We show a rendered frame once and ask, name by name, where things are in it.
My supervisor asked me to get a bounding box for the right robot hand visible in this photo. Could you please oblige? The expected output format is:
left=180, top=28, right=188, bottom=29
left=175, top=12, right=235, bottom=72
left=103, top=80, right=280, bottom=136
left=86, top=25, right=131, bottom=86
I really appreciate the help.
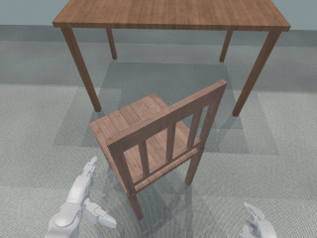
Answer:
left=239, top=202, right=277, bottom=238

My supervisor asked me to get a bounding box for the chair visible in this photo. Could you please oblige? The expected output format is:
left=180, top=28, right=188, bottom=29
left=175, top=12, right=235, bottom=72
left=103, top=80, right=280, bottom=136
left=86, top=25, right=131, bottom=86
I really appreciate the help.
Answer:
left=89, top=79, right=228, bottom=221

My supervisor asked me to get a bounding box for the robot left forearm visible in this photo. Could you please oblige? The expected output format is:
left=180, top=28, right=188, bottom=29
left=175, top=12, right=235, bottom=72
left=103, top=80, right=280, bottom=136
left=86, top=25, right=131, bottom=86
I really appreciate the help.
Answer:
left=44, top=202, right=83, bottom=238

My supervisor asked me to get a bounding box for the table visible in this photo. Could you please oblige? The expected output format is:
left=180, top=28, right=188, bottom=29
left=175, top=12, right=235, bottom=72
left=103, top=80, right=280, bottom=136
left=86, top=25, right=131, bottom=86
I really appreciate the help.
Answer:
left=52, top=0, right=291, bottom=117

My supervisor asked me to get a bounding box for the left robot hand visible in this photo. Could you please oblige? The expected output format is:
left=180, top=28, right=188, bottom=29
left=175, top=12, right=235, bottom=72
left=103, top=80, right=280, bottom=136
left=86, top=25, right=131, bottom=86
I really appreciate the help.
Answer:
left=65, top=156, right=117, bottom=229

